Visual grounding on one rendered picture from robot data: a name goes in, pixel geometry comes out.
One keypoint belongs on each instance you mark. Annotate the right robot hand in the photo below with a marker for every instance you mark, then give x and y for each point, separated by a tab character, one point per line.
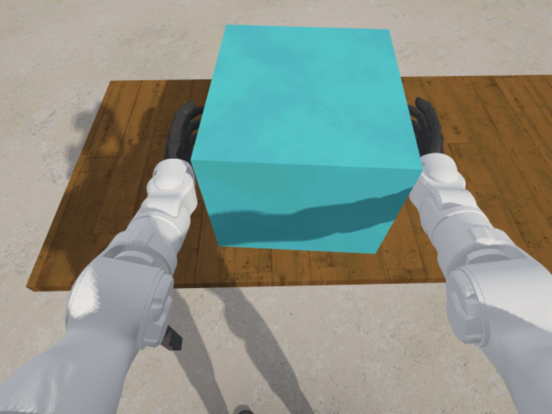
428	128

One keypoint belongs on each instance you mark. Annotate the robot left forearm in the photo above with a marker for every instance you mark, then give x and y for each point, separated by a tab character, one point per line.
156	233

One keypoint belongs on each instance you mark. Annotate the left robot hand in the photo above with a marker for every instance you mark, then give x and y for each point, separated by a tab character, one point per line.
180	141

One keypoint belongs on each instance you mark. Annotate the robot right forearm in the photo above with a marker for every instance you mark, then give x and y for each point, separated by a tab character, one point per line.
455	225

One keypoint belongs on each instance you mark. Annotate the robot right upper arm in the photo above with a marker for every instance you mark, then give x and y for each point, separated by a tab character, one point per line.
505	308

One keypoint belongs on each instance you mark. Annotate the carton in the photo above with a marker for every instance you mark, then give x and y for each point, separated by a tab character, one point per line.
306	140

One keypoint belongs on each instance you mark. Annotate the robot left upper arm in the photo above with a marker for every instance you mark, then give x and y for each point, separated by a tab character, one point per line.
119	308

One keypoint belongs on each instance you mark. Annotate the table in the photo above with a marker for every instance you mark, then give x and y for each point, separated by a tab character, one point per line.
497	129

